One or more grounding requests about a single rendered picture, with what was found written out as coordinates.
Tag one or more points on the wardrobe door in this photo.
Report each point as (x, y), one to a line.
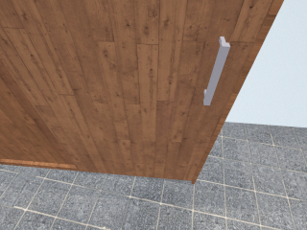
(120, 83)
(23, 134)

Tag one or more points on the handle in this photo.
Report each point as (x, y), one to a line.
(216, 72)

